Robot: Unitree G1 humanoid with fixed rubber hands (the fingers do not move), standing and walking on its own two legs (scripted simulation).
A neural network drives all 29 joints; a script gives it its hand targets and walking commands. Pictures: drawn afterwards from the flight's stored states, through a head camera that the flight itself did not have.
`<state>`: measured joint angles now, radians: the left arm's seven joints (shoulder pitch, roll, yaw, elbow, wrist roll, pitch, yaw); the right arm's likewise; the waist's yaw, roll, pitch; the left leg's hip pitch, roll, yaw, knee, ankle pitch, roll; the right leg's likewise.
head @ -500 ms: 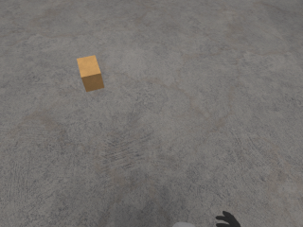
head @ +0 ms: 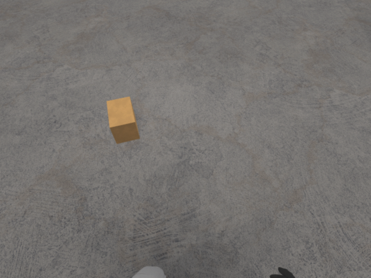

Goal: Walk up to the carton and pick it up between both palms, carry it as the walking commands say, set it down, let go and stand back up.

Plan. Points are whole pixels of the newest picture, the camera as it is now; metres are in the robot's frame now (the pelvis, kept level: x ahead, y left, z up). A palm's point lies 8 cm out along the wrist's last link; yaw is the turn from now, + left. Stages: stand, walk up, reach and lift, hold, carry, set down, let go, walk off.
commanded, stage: walk up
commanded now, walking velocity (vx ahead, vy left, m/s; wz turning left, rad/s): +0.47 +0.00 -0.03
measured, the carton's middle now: (123, 120) +1.08 +0.55 -0.69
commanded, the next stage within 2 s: none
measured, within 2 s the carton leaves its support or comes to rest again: neither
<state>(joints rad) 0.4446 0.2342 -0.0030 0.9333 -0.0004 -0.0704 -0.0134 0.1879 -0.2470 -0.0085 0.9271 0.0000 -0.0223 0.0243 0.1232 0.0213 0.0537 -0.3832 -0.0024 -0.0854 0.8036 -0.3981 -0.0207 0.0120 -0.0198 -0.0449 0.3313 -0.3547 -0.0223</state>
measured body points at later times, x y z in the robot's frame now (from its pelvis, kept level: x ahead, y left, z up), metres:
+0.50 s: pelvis +0.18 +0.01 -0.03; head +0.24 -0.01 +0.42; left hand +0.41 +0.24 -0.11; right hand +0.20 -0.24 -0.18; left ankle +0.08 +0.15 -0.70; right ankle +0.25 -0.09 -0.75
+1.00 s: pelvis +0.23 +0.02 -0.02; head +0.29 +0.05 +0.42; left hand +0.35 +0.28 -0.15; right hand +0.31 -0.23 -0.15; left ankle +0.15 +0.13 -0.74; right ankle +0.27 -0.11 -0.74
